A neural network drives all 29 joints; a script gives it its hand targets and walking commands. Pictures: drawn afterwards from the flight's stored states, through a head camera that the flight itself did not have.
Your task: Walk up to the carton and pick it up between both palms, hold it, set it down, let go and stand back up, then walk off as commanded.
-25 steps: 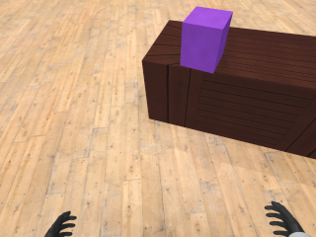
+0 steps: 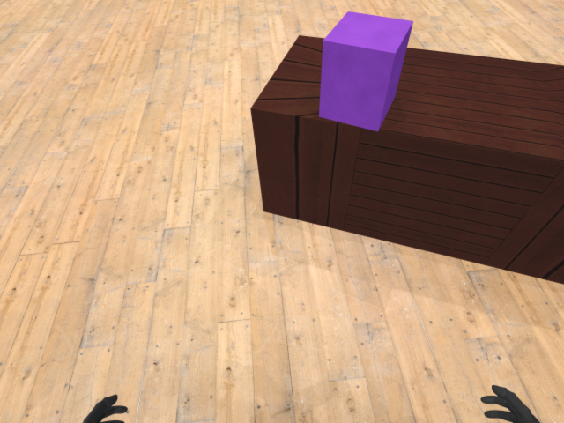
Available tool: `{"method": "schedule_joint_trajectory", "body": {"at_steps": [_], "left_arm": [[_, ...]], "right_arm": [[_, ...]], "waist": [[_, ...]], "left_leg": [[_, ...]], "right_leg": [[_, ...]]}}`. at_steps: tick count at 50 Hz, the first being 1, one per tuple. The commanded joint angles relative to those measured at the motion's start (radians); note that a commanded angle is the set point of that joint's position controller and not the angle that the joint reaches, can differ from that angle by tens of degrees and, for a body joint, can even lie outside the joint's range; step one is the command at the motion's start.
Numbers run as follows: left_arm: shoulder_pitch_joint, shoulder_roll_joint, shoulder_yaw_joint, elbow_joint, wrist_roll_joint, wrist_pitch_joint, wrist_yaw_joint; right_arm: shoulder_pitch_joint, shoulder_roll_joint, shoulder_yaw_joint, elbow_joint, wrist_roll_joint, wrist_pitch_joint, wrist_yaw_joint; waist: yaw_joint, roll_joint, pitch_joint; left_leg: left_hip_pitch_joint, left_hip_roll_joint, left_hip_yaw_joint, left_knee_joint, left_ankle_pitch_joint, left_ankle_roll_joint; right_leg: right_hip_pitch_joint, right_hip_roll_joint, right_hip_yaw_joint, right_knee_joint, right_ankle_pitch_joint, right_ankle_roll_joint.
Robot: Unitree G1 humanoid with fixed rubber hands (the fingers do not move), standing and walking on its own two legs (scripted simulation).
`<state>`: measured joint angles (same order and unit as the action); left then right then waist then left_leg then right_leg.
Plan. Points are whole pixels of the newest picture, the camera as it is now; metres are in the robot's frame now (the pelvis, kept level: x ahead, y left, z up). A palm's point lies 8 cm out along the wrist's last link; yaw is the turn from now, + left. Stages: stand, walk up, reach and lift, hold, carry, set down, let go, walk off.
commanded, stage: stand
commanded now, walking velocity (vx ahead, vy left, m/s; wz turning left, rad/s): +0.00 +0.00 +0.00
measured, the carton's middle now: (363, 72) +1.07 -0.22 -0.09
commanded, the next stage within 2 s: walk up in 0.98 s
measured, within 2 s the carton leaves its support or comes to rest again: neither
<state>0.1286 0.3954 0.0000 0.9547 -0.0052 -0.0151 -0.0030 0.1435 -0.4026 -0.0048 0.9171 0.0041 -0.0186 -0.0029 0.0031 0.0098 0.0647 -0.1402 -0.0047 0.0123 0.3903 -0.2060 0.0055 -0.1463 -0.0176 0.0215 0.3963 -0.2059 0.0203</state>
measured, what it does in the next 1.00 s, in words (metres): stands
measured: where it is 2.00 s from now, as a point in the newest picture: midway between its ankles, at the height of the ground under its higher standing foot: (326, 408)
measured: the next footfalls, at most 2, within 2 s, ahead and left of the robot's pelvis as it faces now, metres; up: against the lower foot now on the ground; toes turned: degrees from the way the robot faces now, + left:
right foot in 1.52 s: +0.15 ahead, -0.21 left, +0.00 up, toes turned -14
left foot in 2.00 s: +0.46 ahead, +0.02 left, +0.00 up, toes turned -10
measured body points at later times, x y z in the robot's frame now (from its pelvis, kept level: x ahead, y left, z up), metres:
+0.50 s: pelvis +0.00 +0.00 +0.00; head +0.01 +0.00 +0.45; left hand +0.10 +0.32 -0.11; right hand +0.11 -0.31 -0.11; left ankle +0.01 +0.11 -0.74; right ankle +0.01 -0.13 -0.74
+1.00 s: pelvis +0.00 +0.01 +0.00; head +0.01 +0.00 +0.45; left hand +0.10 +0.32 -0.11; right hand +0.10 -0.31 -0.12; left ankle +0.01 +0.11 -0.74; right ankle +0.01 -0.13 -0.74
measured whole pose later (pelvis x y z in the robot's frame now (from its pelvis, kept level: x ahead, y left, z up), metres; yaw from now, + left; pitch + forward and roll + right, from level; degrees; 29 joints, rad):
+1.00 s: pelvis +0.00 +0.01 +0.00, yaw +0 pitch -3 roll +0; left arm 0.13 0.38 0.00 1.03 0.00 -0.01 0.02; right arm 0.14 -0.40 -0.02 1.01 0.00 -0.02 -0.01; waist 0.00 0.01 0.05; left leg -0.11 -0.01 0.01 0.34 -0.18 0.01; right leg -0.11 -0.03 0.02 0.34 -0.18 0.03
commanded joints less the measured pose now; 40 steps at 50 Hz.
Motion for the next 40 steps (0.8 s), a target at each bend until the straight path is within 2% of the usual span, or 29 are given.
{"method": "schedule_joint_trajectory", "body": {"at_steps": [1,2,3,4,5,6,7,8,10,11,12,14,18,20,21,23,24,25,27,28,29,31,32,33,36,37,38,39,40], "left_arm": [[-0.045,0.18,0.037,-0.034,0.005,-0.015,0.012],[-0.033,0.167,0.033,-0.028,0.0,-0.008,0.01],[-0.041,0.175,0.037,-0.03,0.004,-0.011,0.008],[-0.035,0.168,0.036,-0.019,-0.001,-0.011,0.012],[-0.032,0.173,0.037,-0.013,0.002,-0.008,0.01],[-0.049,0.179,0.034,-0.018,0.001,-0.009,0.014],[-0.037,0.167,0.033,-0.017,-0.002,-0.012,0.015],[-0.038,0.16,0.031,-0.007,0.004,-0.015,0.014],[-0.032,0.169,0.034,-0.007,0.001,-0.015,0.016],[-0.017,0.155,0.031,0.001,0.0,-0.013,0.017],[-0.041,0.167,0.034,0.002,0.0,-0.011,0.02],[-0.032,0.171,0.038,0.004,-0.003,-0.011,0.019],[-0.05,0.163,0.036,0.008,0.002,-0.009,0.021],[-0.037,0.15,0.031,0.014,0.005,-0.01,0.022],[-0.033,0.159,0.034,0.017,-0.001,-0.01,0.02],[-0.05,0.155,0.036,0.009,-0.006,-0.011,0.02],[-0.046,0.169,0.038,0.014,0.001,-0.012,0.022],[-0.022,0.168,0.038,0.02,-0.003,-0.012,0.02],[-0.046,0.157,0.031,0.017,0.004,-0.013,0.022],[-0.023,0.146,0.031,0.02,-0.002,-0.013,0.02],[-0.023,0.144,0.027,0.024,-0.001,-0.012,0.019],[-0.037,0.157,0.034,0.022,-0.002,-0.014,0.023],[-0.03,0.18,0.041,0.026,0.005,-0.014,0.022],[-0.026,0.16,0.037,0.024,0.003,-0.015,0.02],[-0.035,0.147,0.032,0.019,0.004,-0.011,0.021],[-0.021,0.167,0.037,0.026,0.002,-0.01,0.025],[-0.011,0.148,0.033,0.032,-0.001,-0.01,0.024],[-0.002,0.156,0.034,0.032,0.002,-0.013,0.027],[-0.004,0.171,0.038,0.033,-0.002,-0.012,0.025]], "right_arm": [[-0.044,-0.148,-0.037,-0.042,0.004,-0.017,-0.005],[-0.036,-0.166,-0.035,-0.038,0.004,-0.018,-0.007],[-0.034,-0.14,-0.03,-0.032,0.007,-0.016,-0.008],[-0.022,-0.167,-0.038,-0.023,0.006,-0.016,-0.008],[-0.016,-0.167,-0.042,-0.012,0.0,-0.017,-0.011],[-0.03,-0.167,-0.038,-0.02,0.002,-0.018,-0.01],[-0.05,-0.155,-0.036,-0.021,-0.002,-0.02,-0.012],[-0.035,-0.163,-0.037,-0.011,-0.001,-0.018,-0.01],[-0.018,-0.162,-0.041,0.0,-0.001,-0.018,-0.008],[-0.041,-0.16,-0.037,-0.009,0.0,-0.016,-0.014],[-0.029,-0.146,-0.033,-0.001,0.003,-0.014,-0.014],[-0.049,-0.16,-0.041,-0.004,0.002,-0.019,-0.015],[-0.047,-0.145,-0.036,0.009,0.004,-0.017,-0.014],[-0.055,-0.152,-0.042,0.008,0.004,-0.016,-0.015],[-0.027,-0.142,-0.034,0.016,0.002,-0.017,-0.013],[-0.052,-0.164,-0.046,0.011,-0.002,-0.019,-0.016],[-0.043,-0.147,-0.04,0.019,0.0,-0.016,-0.016],[-0.029,-0.145,-0.036,0.023,0.002,-0.017,-0.014],[-0.036,-0.138,-0.037,0.023,0.003,-0.015,-0.014],[-0.036,-0.162,-0.047,0.021,0.005,-0.021,-0.015],[-0.027,-0.162,-0.046,0.024,0.002,-0.015,-0.015],[-0.055,-0.142,-0.041,0.021,-0.001,-0.019,-0.011],[-0.032,-0.141,-0.039,0.022,-0.001,-0.016,-0.013],[-0.035,-0.146,-0.04,0.029,0.003,-0.02,-0.013],[-0.029,-0.154,-0.046,0.03,0.004,-0.015,-0.018],[-0.037,-0.152,-0.045,0.034,0.0,-0.015,-0.015],[-0.01,-0.153,-0.046,0.036,0.004,-0.014,-0.015],[-0.021,-0.143,-0.039,0.036,0.0,-0.013,-0.013],[-0.027,-0.156,-0.045,0.031,0.0,-0.014,-0.014]], "waist": [[0.004,0.004,-0.083],[0.01,0.001,-0.076],[-0.008,-0.019,-0.064],[-0.005,0.008,-0.066],[-0.002,-0.023,-0.051],[-0.009,0.01,-0.059],[0.006,-0.022,-0.085],[0.001,-0.008,-0.075],[-0.001,-0.028,-0.09],[0.007,-0.004,-0.067],[-0.005,0.004,-0.073],[0.003,0.0,-0.065],[-0.004,-0.024,-0.053],[0.005,0.011,-0.028],[-0.004,-0.029,-0.024],[0.004,0.011,-0.039],[0.0,-0.012,-0.055],[0.0,0.016,-0.058],[0.0,-0.026,-0.067],[-0.001,0.007,-0.078],[-0.008,0.01,-0.074],[0.006,-0.012,-0.066],[-0.003,-0.021,-0.045],[0.004,0.002,-0.058],[-0.007,0.0,-0.06],[-0.006,-0.026,-0.051],[-0.008,-0.003,-0.046],[0.002,-0.015,-0.071],[-0.006,0.005,-0.069]], "left_leg": [[0.023,0.135,-0.104,-0.075,0.133,0.017],[0.007,0.124,-0.092,-0.073,0.111,0.017],[0.018,0.125,-0.089,-0.076,0.102,0.011],[0.025,0.124,-0.092,-0.077,0.104,0.014],[0.015,0.126,-0.091,-0.08,0.103,0.019],[0.025,0.13,-0.09,-0.087,0.128,0.014],[0.017,0.131,-0.092,-0.072,0.146,0.017],[0.03,0.128,-0.092,-0.073,0.16,0.014],[0.04,0.124,-0.091,-0.074,0.17,0.016],[0.03,0.131,-0.091,-0.068,0.161,0.021],[0.036,0.127,-0.086,-0.076,0.17,0.011],[0.015,0.128,-0.092,-0.082,0.149,0.019],[0.024,0.137,-0.104,-0.095,0.135,0.019],[0.002,0.134,-0.108,-0.111,0.094,0.013],[0.008,0.124,-0.102,-0.117,0.075,0.012],[0.022,0.133,-0.103,-0.113,0.098,0.016],[0.039,0.138,-0.104,-0.108,0.131,0.015],[0.019,0.137,-0.101,-0.111,0.103,0.019],[0.033,0.135,-0.103,-0.117,0.126,0.018],[0.038,0.135,-0.099,-0.109,0.084,0.022],[0.044,0.128,-0.096,-0.11,0.092,0.018],[0.01,0.134,-0.101,-0.111,0.11,0.016],[0.028,0.132,-0.103,-0.118,0.133,0.014],[0.021,0.135,-0.102,-0.106,0.159,0.017],[0.035,0.133,-0.098,-0.104,0.148,0.02],[0.051,0.129,-0.097,-0.108,0.131,0.013],[0.034,0.127,-0.099,-0.112,0.114,0.012],[0.041,0.135,-0.097,-0.103,0.113,0.017],[0.045,0.125,-0.096,-0.102,0.136,0.013]], "right_leg": [[0.01,-0.096,0.07,-0.061,0.099,-0.036],[0.025,-0.096,0.069,-0.064,0.117,-0.035],[0.0,-0.095,0.07,-0.068,0.106,-0.031],[0.004,-0.099,0.081,-0.071,0.092,-0.034],[-0.002,-0.101,0.073,-0.074,0.108,-0.038],[0.0,-0.103,0.07,-0.067,0.115,-0.037],[0.025,-0.099,0.069,-0.068,0.124,-0.031],[0.017,-0.099,0.071,-0.07,0.145,-0.033],[0.025,-0.094,0.064,-0.069,0.133,-0.029],[0.015,-0.1,0.072,-0.072,0.14,-0.032],[0.021,-0.106,0.076,-0.073,0.146,-0.037],[0.03,-0.105,0.073,-0.085,0.14,-0.03],[0.01,-0.1,0.07,-0.087,0.102,-0.028],[0.008,-0.105,0.073,-0.093,0.082,-0.033],[0.004,-0.103,0.069,-0.098,0.08,-0.029],[0.005,-0.109,0.083,-0.099,0.072,-0.035],[0.005,-0.106,0.073,-0.1,0.091,-0.036],[0.03,-0.106,0.077,-0.098,0.082,-0.032],[0.025,-0.104,0.069,-0.091,0.095,-0.03],[0.022,-0.11,0.078,-0.1,0.095,-0.033],[0.013,-0.097,0.072,-0.093,0.098,-0.032],[0.032,-0.105,0.071,-0.095,0.1,-0.032],[0.008,-0.104,0.074,-0.091,0.086,-0.032],[0.024,-0.106,0.073,-0.091,0.114,-0.034],[0.016,-0.108,0.078,-0.095,0.125,-0.031],[-0.007,-0.097,0.067,-0.101,0.107,-0.028],[0.009,-0.103,0.066,-0.104,0.099,-0.03],[0.031,-0.109,0.069,-0.1,0.106,-0.03],[0.026,-0.106,0.066,-0.101,0.121,-0.029]]}}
